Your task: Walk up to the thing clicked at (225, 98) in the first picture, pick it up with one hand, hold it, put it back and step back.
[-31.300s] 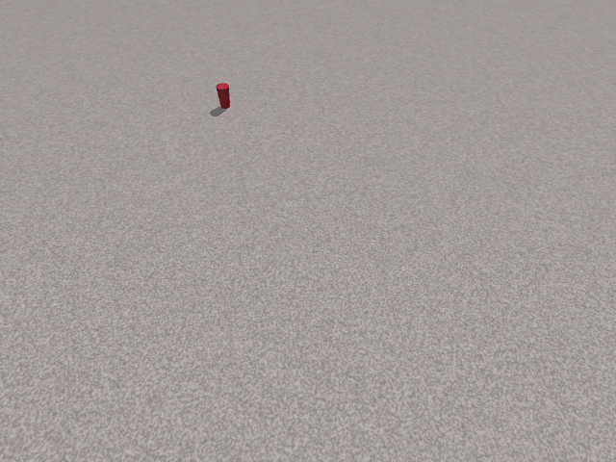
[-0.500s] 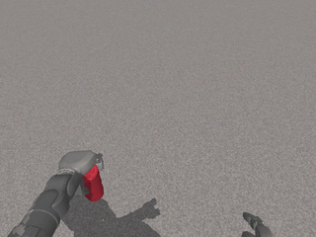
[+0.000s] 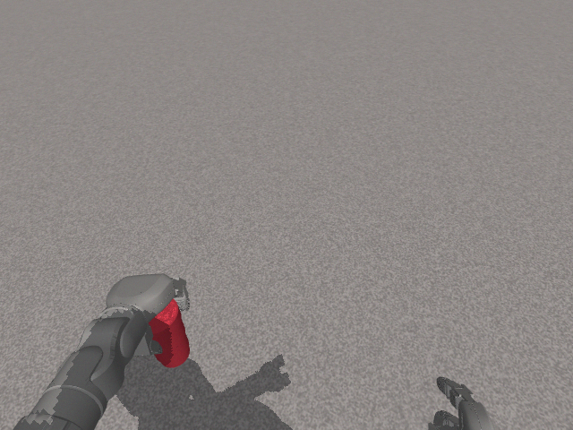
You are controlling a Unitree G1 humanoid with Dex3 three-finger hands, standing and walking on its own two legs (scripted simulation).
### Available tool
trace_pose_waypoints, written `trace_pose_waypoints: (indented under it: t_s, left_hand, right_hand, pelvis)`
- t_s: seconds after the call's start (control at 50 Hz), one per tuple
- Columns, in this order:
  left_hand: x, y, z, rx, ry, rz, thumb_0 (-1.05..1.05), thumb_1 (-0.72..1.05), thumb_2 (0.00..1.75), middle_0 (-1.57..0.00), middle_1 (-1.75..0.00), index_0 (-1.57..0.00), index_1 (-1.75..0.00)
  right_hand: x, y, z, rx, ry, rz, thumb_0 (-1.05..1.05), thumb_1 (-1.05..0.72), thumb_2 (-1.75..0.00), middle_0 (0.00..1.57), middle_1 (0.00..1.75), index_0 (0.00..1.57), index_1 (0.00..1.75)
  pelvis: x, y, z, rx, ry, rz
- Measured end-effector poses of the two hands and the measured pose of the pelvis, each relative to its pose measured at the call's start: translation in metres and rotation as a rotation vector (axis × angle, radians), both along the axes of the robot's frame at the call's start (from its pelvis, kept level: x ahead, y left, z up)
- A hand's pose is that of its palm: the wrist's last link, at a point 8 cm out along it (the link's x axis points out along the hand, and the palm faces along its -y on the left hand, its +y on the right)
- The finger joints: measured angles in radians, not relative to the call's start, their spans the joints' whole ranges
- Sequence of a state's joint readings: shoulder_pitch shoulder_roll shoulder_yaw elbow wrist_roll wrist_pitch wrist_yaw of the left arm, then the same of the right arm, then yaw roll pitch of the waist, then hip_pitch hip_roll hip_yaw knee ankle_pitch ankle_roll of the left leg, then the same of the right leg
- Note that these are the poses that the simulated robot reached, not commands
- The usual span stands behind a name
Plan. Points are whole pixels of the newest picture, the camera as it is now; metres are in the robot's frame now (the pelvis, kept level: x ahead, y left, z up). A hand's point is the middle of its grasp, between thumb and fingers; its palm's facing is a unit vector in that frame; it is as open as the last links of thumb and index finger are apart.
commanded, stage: hold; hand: left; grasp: from above
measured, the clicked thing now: (165, 335) +0.29 +0.22 -0.10
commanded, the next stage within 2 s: crouch in 0.34 s
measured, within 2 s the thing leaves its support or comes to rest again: neither
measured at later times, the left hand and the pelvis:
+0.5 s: hand (154, 317) +0.29 +0.22 -0.03, palm faces -0.46 -0.07 -0.88, open 9.2 cm; pelvis +0.01 +0.00 +0.00, yaw +0 degrees
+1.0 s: hand (163, 355) +0.29 +0.25 -0.18, palm faces -0.47 +0.00 -0.88, open 9.1 cm; pelvis -0.01 +0.00 -0.06, yaw +2 degrees
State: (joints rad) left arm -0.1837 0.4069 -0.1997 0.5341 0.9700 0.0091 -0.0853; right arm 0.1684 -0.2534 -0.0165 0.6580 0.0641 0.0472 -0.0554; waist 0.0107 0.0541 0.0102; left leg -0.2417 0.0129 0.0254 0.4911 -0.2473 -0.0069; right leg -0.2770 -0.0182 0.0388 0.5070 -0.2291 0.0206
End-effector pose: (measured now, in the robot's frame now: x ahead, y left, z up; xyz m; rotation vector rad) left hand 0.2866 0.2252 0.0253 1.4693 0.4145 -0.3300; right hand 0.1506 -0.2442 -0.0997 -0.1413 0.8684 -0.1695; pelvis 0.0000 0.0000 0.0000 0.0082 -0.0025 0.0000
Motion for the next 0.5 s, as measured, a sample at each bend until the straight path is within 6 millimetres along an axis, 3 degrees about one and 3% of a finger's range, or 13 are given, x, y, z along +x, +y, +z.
trace_pose_waypoints:
  t_s: [0.5]
  left_hand:
    - [0.013,0.000,-0.002,0.004,0.005,-0.010,-0.01,0.03,0.68,-0.71,-0.67,-0.71,-0.68]
  right_hand:
    - [0.005,-0.007,-0.002,-0.011,0.047,-0.015,0.01,-0.91,-0.90,0.20,0.30,0.20,0.29]
  pelvis:
    - [0.011,-0.002,0.002,-0.002,0.012,0.005]
